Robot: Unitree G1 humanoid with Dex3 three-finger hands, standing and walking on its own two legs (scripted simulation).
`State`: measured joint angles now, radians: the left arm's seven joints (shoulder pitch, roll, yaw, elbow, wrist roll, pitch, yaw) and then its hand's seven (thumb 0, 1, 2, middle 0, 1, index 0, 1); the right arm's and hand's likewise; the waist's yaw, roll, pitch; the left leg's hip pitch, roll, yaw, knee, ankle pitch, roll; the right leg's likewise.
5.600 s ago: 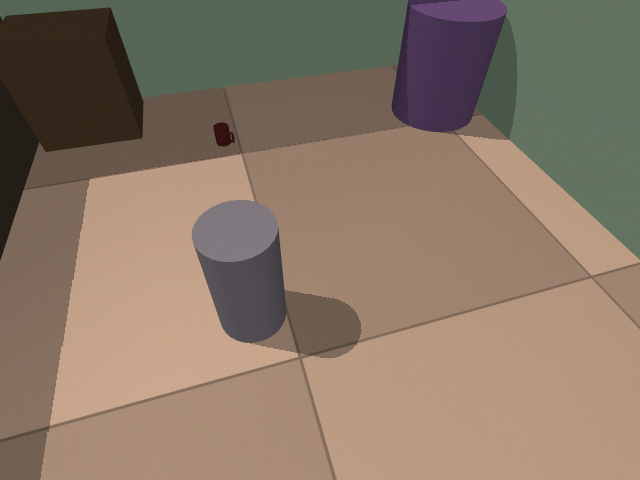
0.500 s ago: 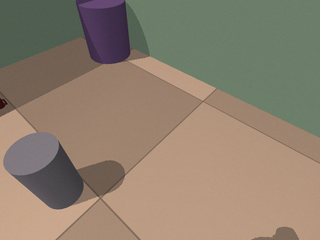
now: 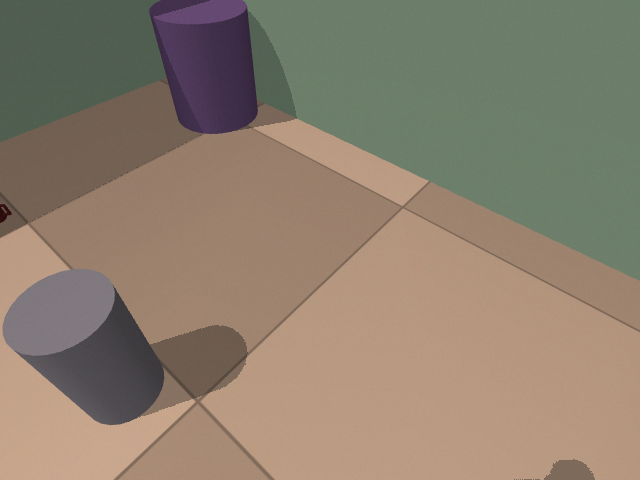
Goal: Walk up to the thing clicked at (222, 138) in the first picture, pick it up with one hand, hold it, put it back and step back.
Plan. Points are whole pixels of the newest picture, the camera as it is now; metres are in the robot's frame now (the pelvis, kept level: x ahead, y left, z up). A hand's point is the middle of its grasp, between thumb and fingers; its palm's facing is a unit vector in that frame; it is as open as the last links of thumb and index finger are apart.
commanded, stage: walk up
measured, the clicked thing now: out of the picture +1.28 +1.47 -0.73
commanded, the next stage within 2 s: none
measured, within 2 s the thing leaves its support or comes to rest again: neither
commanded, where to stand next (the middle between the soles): +0.98 -0.04 m, yaw -1 degrees
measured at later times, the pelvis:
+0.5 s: pelvis +0.14 -0.05 -0.01, yaw +0 degrees
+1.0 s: pelvis +0.37 -0.04 -0.02, yaw -2 degrees
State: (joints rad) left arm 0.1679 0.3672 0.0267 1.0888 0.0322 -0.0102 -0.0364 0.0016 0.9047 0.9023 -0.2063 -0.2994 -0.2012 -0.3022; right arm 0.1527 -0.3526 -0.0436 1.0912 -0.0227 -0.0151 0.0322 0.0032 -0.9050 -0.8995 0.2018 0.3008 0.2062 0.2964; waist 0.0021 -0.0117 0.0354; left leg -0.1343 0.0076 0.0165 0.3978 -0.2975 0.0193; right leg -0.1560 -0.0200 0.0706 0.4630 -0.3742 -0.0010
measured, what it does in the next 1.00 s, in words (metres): walks ahead: right foot, then left foot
